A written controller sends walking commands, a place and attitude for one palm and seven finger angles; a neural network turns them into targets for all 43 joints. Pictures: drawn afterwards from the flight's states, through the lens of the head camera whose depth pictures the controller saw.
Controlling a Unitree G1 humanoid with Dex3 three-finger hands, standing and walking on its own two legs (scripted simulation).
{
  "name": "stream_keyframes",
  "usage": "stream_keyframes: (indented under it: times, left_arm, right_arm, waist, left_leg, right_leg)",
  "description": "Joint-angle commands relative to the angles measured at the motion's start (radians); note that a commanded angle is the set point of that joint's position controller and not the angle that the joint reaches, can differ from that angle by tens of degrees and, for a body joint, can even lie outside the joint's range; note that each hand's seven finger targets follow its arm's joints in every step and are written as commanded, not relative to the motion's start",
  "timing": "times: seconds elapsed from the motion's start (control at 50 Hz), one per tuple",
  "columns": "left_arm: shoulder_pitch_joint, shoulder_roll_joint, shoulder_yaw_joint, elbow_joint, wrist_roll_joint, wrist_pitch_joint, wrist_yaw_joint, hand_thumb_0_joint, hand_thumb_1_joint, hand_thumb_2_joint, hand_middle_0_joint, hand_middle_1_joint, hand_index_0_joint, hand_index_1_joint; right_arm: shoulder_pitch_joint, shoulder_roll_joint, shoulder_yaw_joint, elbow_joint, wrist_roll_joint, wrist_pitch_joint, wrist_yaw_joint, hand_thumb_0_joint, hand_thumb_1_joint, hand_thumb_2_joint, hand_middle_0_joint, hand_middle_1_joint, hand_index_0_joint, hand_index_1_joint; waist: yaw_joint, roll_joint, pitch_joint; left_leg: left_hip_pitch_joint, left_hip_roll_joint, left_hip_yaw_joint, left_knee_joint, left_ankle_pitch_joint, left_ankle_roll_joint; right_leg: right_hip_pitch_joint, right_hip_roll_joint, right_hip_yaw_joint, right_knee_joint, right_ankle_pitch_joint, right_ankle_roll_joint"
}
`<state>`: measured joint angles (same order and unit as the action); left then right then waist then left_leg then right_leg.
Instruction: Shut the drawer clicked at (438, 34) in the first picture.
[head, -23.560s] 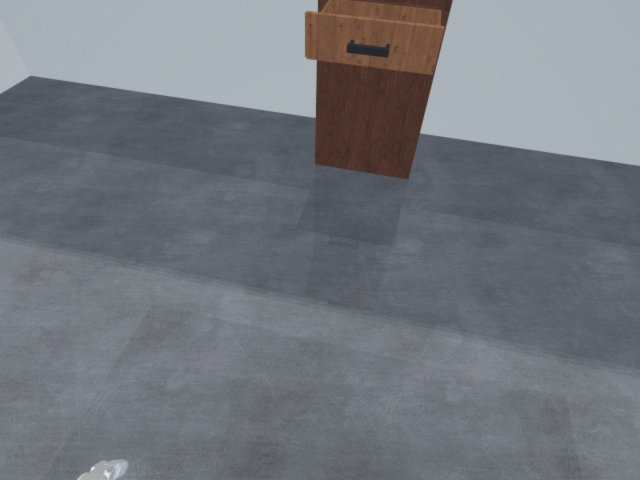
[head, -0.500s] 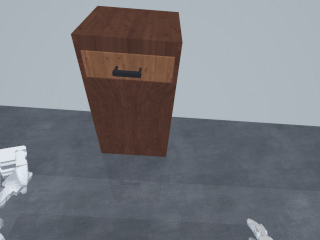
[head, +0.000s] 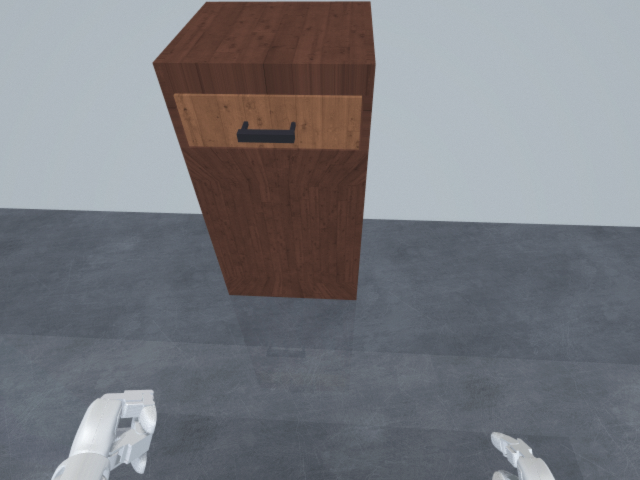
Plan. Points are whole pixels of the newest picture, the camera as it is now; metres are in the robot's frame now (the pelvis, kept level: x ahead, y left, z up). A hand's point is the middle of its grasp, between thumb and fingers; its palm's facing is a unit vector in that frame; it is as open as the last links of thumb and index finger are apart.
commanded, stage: let the arm hang, fingers relaxed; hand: left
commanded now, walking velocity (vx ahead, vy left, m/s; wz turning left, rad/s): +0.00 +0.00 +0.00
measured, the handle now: (267, 131) +0.86 +0.17 -0.02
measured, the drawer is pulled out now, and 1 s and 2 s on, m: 0.00 0.00 0.00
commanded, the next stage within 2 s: look to check the result in 0.94 s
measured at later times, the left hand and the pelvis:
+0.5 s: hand out of the picture -0.04 +0.20 -0.15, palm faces +0.01 -0.96 -0.28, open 6.1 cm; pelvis +0.00 -0.01 +0.01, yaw +0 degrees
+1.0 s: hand out of the picture +0.05 +0.16 -0.16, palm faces +0.01 -0.98 -0.22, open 7.3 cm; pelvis +0.01 -0.03 +0.01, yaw +0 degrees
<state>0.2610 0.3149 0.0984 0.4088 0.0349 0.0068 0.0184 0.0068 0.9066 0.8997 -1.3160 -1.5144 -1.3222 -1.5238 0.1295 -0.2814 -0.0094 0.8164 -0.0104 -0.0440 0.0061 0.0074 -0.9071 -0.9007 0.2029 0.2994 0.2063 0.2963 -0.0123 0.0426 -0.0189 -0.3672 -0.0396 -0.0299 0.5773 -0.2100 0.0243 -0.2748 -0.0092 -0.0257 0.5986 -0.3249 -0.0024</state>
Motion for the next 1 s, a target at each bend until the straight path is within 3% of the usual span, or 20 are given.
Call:
stream_keyframes:
  times: [0.0,0.06,0.1,0.14,0.18,0.26,0.42,0.56,0.7,0.76,0.88,0.94,0.98]
  left_arm:
    - [-0.036,0.125,-0.018,0.176,-0.004,-0.012,-0.005,0.000,0.900,0.900,-1.040,-1.210,-1.040,-1.210]
    - [-0.026,0.102,-0.043,0.341,-0.013,-0.004,-0.004,0.000,0.900,0.900,-0.920,-1.080,-0.920,-1.080]
    - [-0.007,0.090,-0.053,0.436,-0.018,-0.005,-0.007,0.000,0.900,0.900,-0.840,-0.993,-0.840,-0.993]
    - [0.012,0.080,-0.057,0.511,-0.021,-0.009,-0.007,0.000,0.900,0.900,-0.760,-0.907,-0.760,-0.907]
    - [0.028,0.065,-0.053,0.563,-0.021,-0.011,-0.007,0.000,0.900,0.900,-0.680,-0.820,-0.680,-0.820]
    - [0.031,0.059,-0.065,0.636,-0.025,-0.016,-0.005,0.000,0.900,0.900,-0.520,-0.647,-0.520,-0.647]
    - [0.054,0.050,-0.071,0.706,-0.027,-0.011,0.004,0.000,0.900,0.900,-0.200,-0.300,-0.200,-0.300]
    - [0.038,0.039,-0.064,0.707,-0.026,-0.014,0.010,0.000,0.900,0.900,-0.200,-0.300,-0.200,-0.300]
    - [0.011,0.024,-0.058,0.695,-0.026,-0.017,0.011,0.000,0.900,0.900,-0.200,-0.300,-0.200,-0.300]
    - [-0.003,0.022,-0.056,0.687,-0.025,-0.020,0.013,0.000,0.900,0.900,-0.200,-0.300,-0.200,-0.300]
    - [-0.020,0.020,-0.053,0.681,-0.026,-0.023,0.012,0.000,0.900,0.900,-0.200,-0.300,-0.200,-0.300]
    - [-0.026,0.024,-0.050,0.679,-0.025,-0.024,0.012,0.000,0.900,0.900,-0.200,-0.300,-0.200,-0.300]
    - [-0.028,0.025,-0.051,0.682,-0.027,-0.022,0.012,0.000,0.900,0.900,-0.200,-0.300,-0.200,-0.300]
  right_arm:
    - [0.012,-0.130,-0.044,-0.021,-0.017,0.020,-0.011,0.000,-0.900,-0.900,0.200,0.300,0.200,0.300]
    - [0.002,-0.115,-0.026,0.032,-0.018,0.034,-0.016,0.000,-0.900,-0.900,0.200,0.300,0.200,0.300]
    - [0.013,-0.099,-0.020,0.074,-0.014,0.040,-0.021,0.000,-0.900,-0.900,0.200,0.300,0.200,0.300]
    - [0.040,-0.084,-0.020,0.113,-0.011,0.045,-0.026,0.000,-0.900,-0.900,0.200,0.300,0.200,0.300]
    - [0.070,-0.072,-0.022,0.147,-0.013,0.048,-0.029,0.000,-0.900,-0.900,0.200,0.300,0.200,0.300]
    - [0.120,-0.070,-0.026,0.204,-0.006,0.050,-0.034,0.000,-0.900,-0.900,0.200,0.300,0.200,0.300]
    - [0.159,-0.059,-0.026,0.268,-0.004,0.053,-0.037,0.000,-0.900,-0.900,0.200,0.300,0.200,0.300]
    - [0.164,-0.029,-0.024,0.290,-0.008,0.049,-0.036,0.000,-0.900,-0.900,0.200,0.300,0.200,0.300]
    - [0.151,-0.010,-0.022,0.294,-0.010,0.046,-0.037,0.000,-0.900,-0.900,0.200,0.300,0.200,0.300]
    - [0.146,-0.007,-0.024,0.292,-0.011,0.044,-0.038,0.000,-0.900,-0.900,0.200,0.300,0.200,0.300]
    - [0.137,-0.016,-0.024,0.289,-0.011,0.040,-0.041,0.000,-0.900,-0.900,0.200,0.300,0.200,0.300]
    - [0.135,-0.022,-0.026,0.287,-0.011,0.040,-0.042,0.000,-0.900,-0.900,0.200,0.300,0.200,0.300]
    - [0.132,-0.022,-0.026,0.288,-0.010,0.043,-0.042,0.000,-0.900,-0.900,0.200,0.300,0.200,0.300]
  waist:
    - [-0.006,-0.093,-0.018]
    - [0.014,0.077,0.023]
    - [0.016,0.106,0.037]
    - [0.015,0.087,0.040]
    - [0.013,0.113,0.019]
    - [0.005,-0.002,0.028]
    - [0.010,-0.041,0.091]
    - [0.010,-0.058,0.102]
    - [0.011,-0.028,0.111]
    - [0.011,-0.045,0.108]
    - [0.010,-0.013,0.085]
    - [0.009,-0.035,0.081]
    - [0.007,-0.019,0.095]
  left_leg:
    - [0.122,0.080,-0.084,-0.046,0.143,0.016]
    - [0.086,0.116,-0.140,-0.176,0.080,0.024]
    - [0.086,0.113,-0.139,-0.212,0.005,0.019]
    - [0.108,0.110,-0.127,-0.213,-0.014,0.015]
    - [0.135,0.108,-0.122,-0.216,-0.038,0.015]
    - [0.183,0.116,-0.112,-0.206,0.018,0.016]
    - [0.171,0.124,-0.106,-0.235,0.005,0.019]
    - [0.166,0.115,-0.088,-0.230,0.051,0.015]
    - [0.163,0.116,-0.084,-0.228,0.089,0.009]
    - [0.166,0.115,-0.075,-0.216,0.122,0.005]
    - [0.181,0.121,-0.076,-0.215,0.150,0.003]
    - [0.189,0.123,-0.074,-0.212,0.162,0.002]
    - [0.190,0.122,-0.072,-0.214,0.135,0.000]
  right_leg:
    - [-0.034,-0.127,0.133,-0.174,0.123,-0.096]
    - [0.024,-0.072,0.103,-0.185,0.029,-0.059]
    - [0.040,-0.068,0.106,-0.220,-0.006,-0.060]
    - [0.042,-0.075,0.111,-0.259,-0.015,-0.063]
    - [0.047,-0.078,0.109,-0.274,-0.024,-0.071]
    - [0.031,-0.083,0.097,-0.299,0.000,-0.072]
    - [0.013,-0.077,0.082,-0.295,-0.030,-0.069]
    - [0.024,-0.084,0.084,-0.295,-0.010,-0.066]
    - [0.036,-0.086,0.087,-0.296,0.027,-0.063]
    - [0.047,-0.091,0.088,-0.303,0.063,-0.061]
    - [0.074,-0.090,0.088,-0.299,0.116,-0.063]
    - [0.080,-0.091,0.084,-0.301,0.139,-0.062]
    - [0.065,-0.091,0.090,-0.315,0.099,-0.063]
